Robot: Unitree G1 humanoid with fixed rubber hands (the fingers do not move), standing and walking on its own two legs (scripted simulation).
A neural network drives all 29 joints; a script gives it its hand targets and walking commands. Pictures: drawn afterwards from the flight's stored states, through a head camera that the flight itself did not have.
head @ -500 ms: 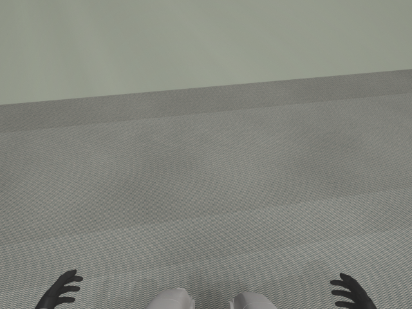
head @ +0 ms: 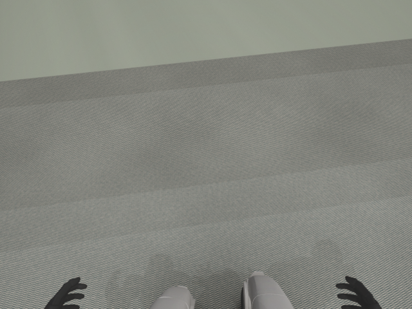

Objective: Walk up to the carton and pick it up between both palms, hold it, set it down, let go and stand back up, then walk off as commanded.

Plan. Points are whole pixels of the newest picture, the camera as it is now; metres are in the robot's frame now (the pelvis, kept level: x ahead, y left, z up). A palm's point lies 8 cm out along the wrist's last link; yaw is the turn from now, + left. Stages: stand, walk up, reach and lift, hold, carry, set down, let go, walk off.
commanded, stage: walk up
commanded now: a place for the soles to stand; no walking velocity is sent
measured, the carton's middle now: out of the picture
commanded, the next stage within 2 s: none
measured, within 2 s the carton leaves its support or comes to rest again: neither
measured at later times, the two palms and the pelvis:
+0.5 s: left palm out of the picture -0.01 +0.31 -0.05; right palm out of the picture -0.01 -0.29 -0.10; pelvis -0.12 +0.01 +0.02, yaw -3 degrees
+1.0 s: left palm out of the picture -0.11 +0.38 -0.07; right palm out of the picture -0.14 -0.23 -0.10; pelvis -0.25 +0.08 +0.00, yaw -5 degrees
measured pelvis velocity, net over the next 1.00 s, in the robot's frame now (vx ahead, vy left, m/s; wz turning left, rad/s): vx -0.25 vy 0.08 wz -0.09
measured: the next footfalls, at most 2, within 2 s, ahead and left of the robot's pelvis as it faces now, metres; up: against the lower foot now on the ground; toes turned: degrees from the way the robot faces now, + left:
right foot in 0.28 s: -0.03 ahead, -0.09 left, +0.00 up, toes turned +0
left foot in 0.72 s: -0.14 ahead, +0.19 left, +0.00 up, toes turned -11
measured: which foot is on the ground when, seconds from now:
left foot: down 0.00-0.30, up 0.32-0.70, down 0.72-1.00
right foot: down 0.00-0.00, up 0.02-0.26, down 0.28-0.74, up 0.76-1.00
